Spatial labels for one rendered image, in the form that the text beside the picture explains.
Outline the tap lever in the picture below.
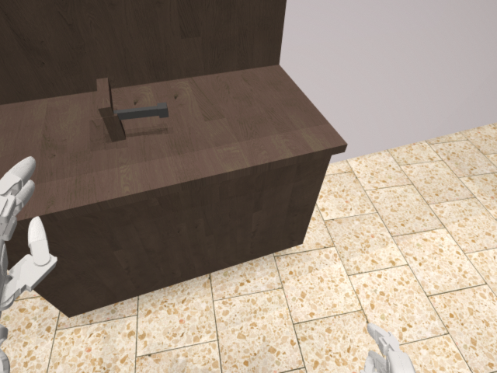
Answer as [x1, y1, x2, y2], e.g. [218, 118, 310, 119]
[113, 103, 169, 120]

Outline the counter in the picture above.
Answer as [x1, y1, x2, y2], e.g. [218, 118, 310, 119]
[0, 0, 348, 318]

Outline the right robot hand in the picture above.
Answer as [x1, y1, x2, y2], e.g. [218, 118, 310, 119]
[360, 323, 416, 373]

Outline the left robot hand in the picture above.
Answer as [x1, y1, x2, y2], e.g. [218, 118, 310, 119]
[0, 156, 57, 318]

